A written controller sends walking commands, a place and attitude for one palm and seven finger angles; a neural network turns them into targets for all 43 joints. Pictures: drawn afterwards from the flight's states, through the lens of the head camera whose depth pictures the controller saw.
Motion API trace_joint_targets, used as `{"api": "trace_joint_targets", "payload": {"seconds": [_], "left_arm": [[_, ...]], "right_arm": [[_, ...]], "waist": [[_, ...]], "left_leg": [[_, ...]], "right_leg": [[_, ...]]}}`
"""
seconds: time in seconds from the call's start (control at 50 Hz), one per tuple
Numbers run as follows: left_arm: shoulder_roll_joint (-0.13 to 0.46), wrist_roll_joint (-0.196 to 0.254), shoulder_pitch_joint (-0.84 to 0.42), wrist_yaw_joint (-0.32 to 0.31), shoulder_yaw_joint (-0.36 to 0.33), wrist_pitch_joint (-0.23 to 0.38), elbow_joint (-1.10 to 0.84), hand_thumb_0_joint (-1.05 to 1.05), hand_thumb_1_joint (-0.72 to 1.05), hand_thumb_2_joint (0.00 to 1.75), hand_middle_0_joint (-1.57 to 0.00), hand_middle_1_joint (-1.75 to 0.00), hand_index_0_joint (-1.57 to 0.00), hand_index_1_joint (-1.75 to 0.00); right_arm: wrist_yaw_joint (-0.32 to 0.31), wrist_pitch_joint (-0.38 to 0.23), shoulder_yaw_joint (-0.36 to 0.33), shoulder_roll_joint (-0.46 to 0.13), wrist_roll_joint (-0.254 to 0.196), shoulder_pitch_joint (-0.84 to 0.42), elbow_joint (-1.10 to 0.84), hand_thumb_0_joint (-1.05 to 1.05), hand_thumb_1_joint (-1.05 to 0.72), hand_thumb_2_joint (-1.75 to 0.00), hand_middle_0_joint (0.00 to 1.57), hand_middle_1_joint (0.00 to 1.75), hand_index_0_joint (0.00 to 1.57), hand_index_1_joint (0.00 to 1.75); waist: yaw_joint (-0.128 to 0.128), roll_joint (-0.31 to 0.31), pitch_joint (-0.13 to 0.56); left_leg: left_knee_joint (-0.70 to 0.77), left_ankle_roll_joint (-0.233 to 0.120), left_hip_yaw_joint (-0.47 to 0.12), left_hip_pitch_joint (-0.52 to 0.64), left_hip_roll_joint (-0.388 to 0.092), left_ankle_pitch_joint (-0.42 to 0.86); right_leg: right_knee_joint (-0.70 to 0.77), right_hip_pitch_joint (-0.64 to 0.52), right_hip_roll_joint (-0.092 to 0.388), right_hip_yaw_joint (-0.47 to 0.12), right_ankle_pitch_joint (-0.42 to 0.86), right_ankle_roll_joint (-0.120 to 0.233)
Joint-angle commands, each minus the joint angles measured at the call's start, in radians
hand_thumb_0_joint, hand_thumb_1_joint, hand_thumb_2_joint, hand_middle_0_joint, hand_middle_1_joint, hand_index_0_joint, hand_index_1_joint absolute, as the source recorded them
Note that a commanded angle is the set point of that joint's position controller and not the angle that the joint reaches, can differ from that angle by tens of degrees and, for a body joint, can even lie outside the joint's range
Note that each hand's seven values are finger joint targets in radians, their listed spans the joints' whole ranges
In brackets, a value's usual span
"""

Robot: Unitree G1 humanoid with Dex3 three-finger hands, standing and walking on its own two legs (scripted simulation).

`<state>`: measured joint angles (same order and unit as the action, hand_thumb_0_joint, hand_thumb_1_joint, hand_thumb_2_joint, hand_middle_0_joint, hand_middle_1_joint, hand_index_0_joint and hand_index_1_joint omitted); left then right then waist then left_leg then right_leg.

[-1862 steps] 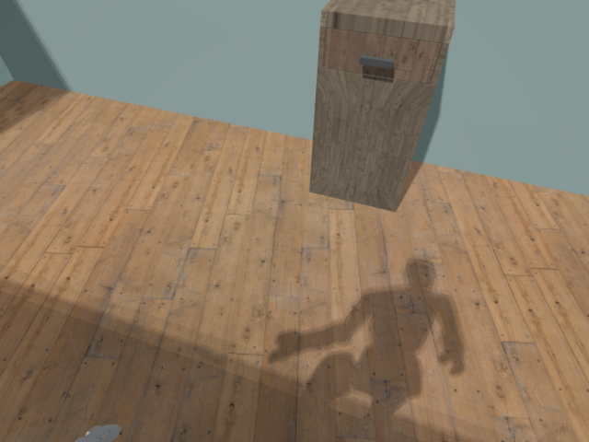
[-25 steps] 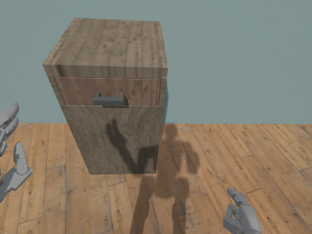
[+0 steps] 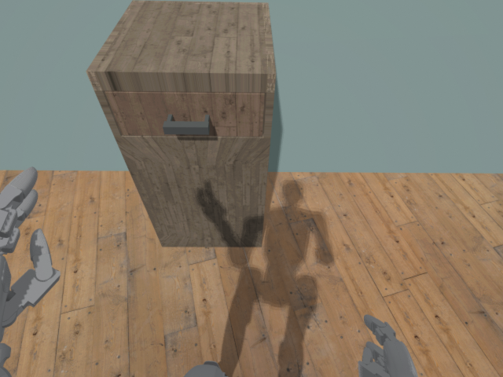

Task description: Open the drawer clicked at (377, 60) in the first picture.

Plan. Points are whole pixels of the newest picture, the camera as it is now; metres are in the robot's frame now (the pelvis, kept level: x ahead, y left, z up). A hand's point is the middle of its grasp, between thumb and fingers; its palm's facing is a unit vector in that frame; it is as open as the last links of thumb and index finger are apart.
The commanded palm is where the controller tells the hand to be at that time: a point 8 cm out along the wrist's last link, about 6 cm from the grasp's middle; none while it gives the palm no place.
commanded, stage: step back with the hand held close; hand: left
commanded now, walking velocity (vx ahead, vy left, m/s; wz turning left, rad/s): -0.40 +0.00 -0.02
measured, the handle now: (187, 122) +0.70 +0.23 -0.04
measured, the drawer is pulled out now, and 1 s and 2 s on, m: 0.00 0.00 0.00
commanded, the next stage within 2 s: stop stepping back and stand still in 0.18 s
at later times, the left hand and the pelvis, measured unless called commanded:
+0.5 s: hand out of the picture +0.07 +0.18 +0.17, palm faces +0.28 -0.82 -0.50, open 7.4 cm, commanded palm +0.02 +0.23 +0.18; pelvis -0.12 -0.04 +0.00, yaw -3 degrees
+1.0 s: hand out of the picture +0.03 +0.23 +0.17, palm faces +0.41 -0.82 -0.41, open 7.4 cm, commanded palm -0.02 +0.26 +0.18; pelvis -0.15 -0.02 +0.00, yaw -1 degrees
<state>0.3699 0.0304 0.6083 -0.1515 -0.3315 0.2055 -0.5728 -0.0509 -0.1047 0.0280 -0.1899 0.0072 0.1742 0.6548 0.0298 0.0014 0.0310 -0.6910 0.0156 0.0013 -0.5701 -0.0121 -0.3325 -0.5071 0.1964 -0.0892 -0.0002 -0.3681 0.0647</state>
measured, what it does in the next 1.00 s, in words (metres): walks backwards: left foot, then right foot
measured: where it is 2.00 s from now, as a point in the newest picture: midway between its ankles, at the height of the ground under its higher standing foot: outside the picture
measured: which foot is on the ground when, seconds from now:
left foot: up 0.00-0.10, down 0.12-0.44, up 0.46-0.80, down 0.82-1.00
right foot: down 0.00-0.16, up 0.18-0.42, down 0.44-1.00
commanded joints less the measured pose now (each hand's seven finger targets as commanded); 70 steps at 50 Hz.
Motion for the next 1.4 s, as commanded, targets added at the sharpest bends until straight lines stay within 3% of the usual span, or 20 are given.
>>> {"api": "trace_joint_targets", "payload": {"seconds": [0.0, 0.06, 0.08, 0.12, 0.16, 0.26, 0.32, 0.38, 0.4, 0.42, 0.44, 0.48, 0.54, 0.7, 0.76, 0.82, 0.86, 0.98, 1.12, 1.38], "left_arm": [[0.216, -0.017, -0.032, 0.002, -0.179, 0.039, -0.200, 0.00, 0.90, 0.90, -0.20, -0.30, -0.20, -0.30], [0.184, 0.005, -0.065, 0.021, -0.131, 0.037, -0.206, 0.00, 0.90, 0.90, -0.20, -0.30, -0.20, -0.30], [0.186, 0.014, -0.069, 0.024, -0.124, 0.037, -0.217, 0.00, 0.90, 0.90, -0.20, -0.30, -0.20, -0.30], [0.178, 0.022, -0.031, 0.023, -0.128, 0.040, -0.198, 0.00, 0.90, 0.90, -0.20, -0.30, -0.20, -0.30], [0.145, 0.022, 0.104, 0.026, -0.134, 0.043, -0.099, 0.00, 0.90, 0.90, -0.20, -0.30, -0.20, -0.30], [0.161, 0.025, 0.083, 0.014, -0.143, 0.014, -0.320, 0.00, 0.90, 0.90, -0.20, -0.30, -0.20, -0.30], [0.172, 0.029, 0.112, 0.001, -0.158, -0.004, -0.360, 0.00, 0.90, 0.90, -0.20, -0.30, -0.20, -0.30], [0.186, 0.019, 0.138, -0.024, -0.177, -0.005, -0.309, 0.00, 0.90, 0.90, -0.20, -0.30, -0.20, -0.30], [0.204, 0.011, 0.115, -0.029, -0.188, -0.002, -0.288, 0.00, 0.90, 0.90, -0.20, -0.30, -0.20, -0.30], [0.228, 0.015, 0.084, -0.029, -0.205, -0.004, -0.264, 0.00, 0.90, 0.90, -0.20, -0.30, -0.20, -0.30], [0.239, 0.019, 0.006, -0.033, -0.217, 0.012, -0.246, 0.00, 0.90, 0.90, -0.20, -0.30, -0.20, -0.30], [0.165, 0.002, -0.006, -0.025, -0.152, 0.026, -0.153, 0.00, 0.90, 0.90, -0.20, -0.30, -0.20, -0.30], [0.144, -0.001, -0.032, -0.016, -0.110, 0.049, -0.079, 0.00, 0.90, 0.90, -0.20, -0.30, -0.20, -0.30], [0.171, -0.016, -0.032, -0.022, -0.118, 0.067, -0.111, 0.00, 0.90, 0.90, -0.20, -0.30, -0.20, -0.30], [0.180, -0.010, -0.020, -0.030, -0.132, 0.075, -0.190, 0.00, 0.90, 0.90, -0.20, -0.30, -0.20, -0.30], [0.166, -0.006, -0.015, -0.034, -0.136, 0.081, -0.216, 0.00, 0.90, 0.90, -0.20, -0.30, -0.20, -0.30], [0.148, -0.008, 0.004, -0.031, -0.130, 0.073, -0.197, 0.00, 0.90, 0.90, -0.20, -0.30, -0.20, -0.30], [0.112, -0.014, -0.068, -0.022, -0.089, 0.063, -0.147, 0.00, 0.90, 0.90, -0.20, -0.30, -0.20, -0.30], [0.129, -0.012, -0.068, -0.016, -0.104, 0.050, -0.210, 0.00, 0.90, 0.90, -0.20, -0.30, -0.20, -0.30], [0.124, -0.002, 0.040, -0.011, -0.127, 0.059, -0.208, 0.00, 0.90, 0.90, -0.20, -0.30, -0.20, -0.30]], "right_arm": [[-0.028, -0.027, -0.039, -0.094, -0.017, -0.128, -0.220, 0.00, -0.90, -0.90, 0.20, 0.30, 0.20, 0.30], [-0.040, 0.001, -0.027, -0.109, -0.024, -0.126, -0.217, 0.00, -0.90, -0.90, 0.20, 0.30, 0.20, 0.30], [-0.040, 0.006, -0.037, -0.138, -0.027, -0.104, -0.216, 0.00, -0.90, -0.90, 0.20, 0.30, 0.20, 0.30], [-0.017, -0.001, -0.078, -0.161, -0.021, -0.059, -0.217, 0.00, -0.90, -0.90, 0.20, 0.30, 0.20, 0.30], [0.002, -0.021, -0.098, -0.153, -0.011, -0.051, -0.219, 0.00, -0.90, -0.90, 0.20, 0.30, 0.20, 0.30], [0.004, -0.059, -0.089, -0.147, -0.002, -0.053, -0.232, 0.00, -0.90, -0.90, 0.20, 0.30, 0.20, 0.30], [0.000, -0.070, -0.079, -0.151, -0.010, -0.061, -0.261, 0.00, -0.90, -0.90, 0.20, 0.30, 0.20, 0.30], [-0.019, -0.070, -0.064, -0.141, -0.014, -0.058, -0.275, 0.00, -0.90, -0.90, 0.20, 0.30, 0.20, 0.30], [-0.018, -0.056, -0.067, -0.125, -0.013, -0.058, -0.277, 0.00, -0.90, -0.90, 0.20, 0.30, 0.20, 0.30], [-0.022, -0.046, -0.066, -0.130, -0.013, -0.069, -0.266, 0.00, -0.90, -0.90, 0.20, 0.30, 0.20, 0.30], [-0.021, -0.042, -0.063, -0.155, 0.009, -0.077, -0.233, 0.00, -0.90, -0.90, 0.20, 0.30, 0.20, 0.30], [-0.026, -0.044, -0.073, -0.141, -0.001, -0.019, -0.192, 0.00, -0.90, -0.90, 0.20, 0.30, 0.20, 0.30], [-0.033, -0.045, -0.070, -0.142, -0.005, -0.038, -0.184, 0.00, -0.90, -0.90, 0.20, 0.30, 0.20, 0.30], [-0.037, -0.073, -0.072, -0.133, 0.001, -0.023, -0.182, 0.00, -0.90, -0.90, 0.20, 0.30, 0.20, 0.30], [-0.040, -0.078, -0.074, -0.138, 0.005, 0.001, -0.194, 0.00, -0.90, -0.90, 0.20, 0.30, 0.20, 0.30], [-0.036, -0.083, -0.080, -0.170, -0.001, -0.001, -0.216, 0.00, -0.90, -0.90, 0.20, 0.30, 0.20, 0.30], [-0.036, -0.086, -0.065, -0.144, -0.008, -0.011, -0.208, 0.00, -0.90, -0.90, 0.20, 0.30, 0.20, 0.30], [-0.017, -0.095, -0.057, -0.136, -0.007, -0.009, -0.188, 0.00, -0.90, -0.90, 0.20, 0.30, 0.20, 0.30], [-0.017, -0.084, -0.038, -0.126, -0.008, -0.036, -0.216, 0.00, -0.90, -0.90, 0.20, 0.30, 0.20, 0.30], [-0.016, -0.080, -0.046, -0.129, -0.009, -0.024, -0.224, 0.00, -0.90, -0.90, 0.20, 0.30, 0.20, 0.30]], "waist": [[-0.009, -0.187, 0.166], [-0.033, -0.010, 0.102], [-0.039, 0.063, 0.114], [-0.023, 0.156, 0.205], [-0.011, 0.154, 0.200], [-0.024, 0.199, 0.230], [-0.027, 0.227, 0.166], [-0.032, 0.114, 0.091], [-0.045, -0.067, 0.064], [-0.030, -0.210, 0.021], [-0.024, -0.150, -0.022], [-0.058, -0.127, 0.048], [-0.057, -0.076, 0.037], [-0.022, -0.181, -0.001], [-0.036, -0.048, 0.038], [-0.022, 0.136, 0.066], [-0.026, 0.177, 0.031], [-0.043, -0.052, -0.005], [-0.027, 0.113, 0.050], [-0.029, 0.082, 0.082]], "left_leg": [[-0.098, 0.011, 0.064, 0.057, 0.053, -0.066], [0.200, 0.012, 0.069, 0.219, 0.044, 0.203], [0.298, -0.009, 0.020, 0.300, -0.022, 0.529], [0.289, -0.108, -0.150, 0.526, -0.256, 1.039], [0.322, -0.162, -0.180, 0.464, -0.325, 0.917], [0.301, -0.154, -0.103, 0.512, -0.282, 0.956], [0.383, -0.128, -0.052, 0.298, -0.226, 0.386], [0.347, -0.059, 0.002, 0.072, -0.116, -0.198], [0.117, -0.014, 0.033, 0.092, -0.034, -0.209], [-0.162, 0.012, -0.005, 0.083, 0.030, -0.142], [-0.312, 0.012, -0.062, 0.043, 0.005, -0.115], [-0.369, 0.008, -0.043, 0.021, -0.010, -0.006], [-0.249, 0.007, -0.001, 0.002, -0.021, 0.044], [0.147, -0.044, 0.091, 0.186, -0.001, -0.021], [0.315, -0.059, 0.052, 0.343, -0.015, 0.032], [0.343, -0.117, -0.152, 0.382, -0.184, 0.211], [0.369, -0.099, -0.099, 0.256, -0.174, 0.093], [0.200, -0.031, 0.023, 0.255, -0.043, 0.074], [0.354, -0.038, -0.043, 0.257, -0.112, 0.192], [0.315, -0.014, -0.013, 0.242, -0.087, 0.229]], "right_leg": [[0.014, -0.150, 0.302, -0.122, 1.351, -0.085], [-0.004, -0.081, 0.200, -0.088, 1.108, -0.047], [-0.039, -0.043, 0.145, -0.060, 0.930, -0.081], [-0.203, 0.157, 0.058, -0.055, 0.083, -0.103], [-0.361, 0.192, 0.038, -0.070, -0.199, -0.072], [-0.321, 0.199, 0.043, -0.004, -0.068, -0.096], [-0.239, 0.056, 0.049, 0.050, -0.074, -0.102], [0.061, -0.119, 0.097, 0.078, -0.007, -0.069], [0.245, 0.018, 0.240, -0.152, -0.173, -0.003], [0.413, 0.213, 0.442, -0.499, -0.344, 0.088], [0.412, 0.264, 0.504, -0.481, -0.229, 0.110], [0.299, 0.123, 0.398, -0.323, -0.026, 0.060], [0.248, 0.013, 0.370, -0.189, 0.166, 0.037], [0.283, -0.005, 0.359, -0.205, 0.029, 0.051], [0.173, 0.024, 0.273, -0.135, 0.044, 0.003], [-0.034, 0.070, 0.124, 0.010, 0.147, -0.073], [-0.022, 0.021, 0.118, 0.034, 0.093, -0.080], [0.157, 0.054, 0.204, -0.120, 0.192, -0.030], [0.027, -0.045, 0.110, 0.028, 0.277, -0.077], [0.045, -0.097, 0.126, 0.026, 0.367, -0.074]]}}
